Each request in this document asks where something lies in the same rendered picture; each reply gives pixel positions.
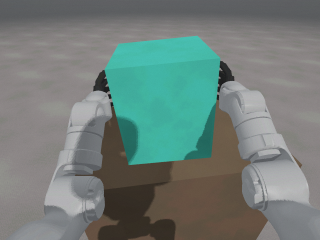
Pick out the right robot upper arm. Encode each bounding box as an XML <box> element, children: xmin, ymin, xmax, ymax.
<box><xmin>241</xmin><ymin>159</ymin><xmax>320</xmax><ymax>240</ymax></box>

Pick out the pedestal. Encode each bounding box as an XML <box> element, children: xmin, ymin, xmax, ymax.
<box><xmin>75</xmin><ymin>100</ymin><xmax>302</xmax><ymax>240</ymax></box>

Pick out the robot left hand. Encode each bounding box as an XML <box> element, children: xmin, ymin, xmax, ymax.
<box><xmin>93</xmin><ymin>70</ymin><xmax>114</xmax><ymax>107</ymax></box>

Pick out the robot right hand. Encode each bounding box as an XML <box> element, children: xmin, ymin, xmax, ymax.
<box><xmin>216</xmin><ymin>61</ymin><xmax>235</xmax><ymax>100</ymax></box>

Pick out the robot right forearm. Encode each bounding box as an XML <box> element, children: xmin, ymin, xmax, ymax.
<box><xmin>219</xmin><ymin>81</ymin><xmax>310</xmax><ymax>199</ymax></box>

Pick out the robot left forearm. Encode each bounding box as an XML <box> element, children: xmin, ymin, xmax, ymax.
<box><xmin>44</xmin><ymin>90</ymin><xmax>112</xmax><ymax>214</ymax></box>

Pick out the left robot upper arm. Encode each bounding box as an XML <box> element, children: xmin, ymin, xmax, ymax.
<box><xmin>5</xmin><ymin>176</ymin><xmax>105</xmax><ymax>240</ymax></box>

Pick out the carton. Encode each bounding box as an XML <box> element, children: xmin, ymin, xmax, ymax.
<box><xmin>104</xmin><ymin>36</ymin><xmax>221</xmax><ymax>165</ymax></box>

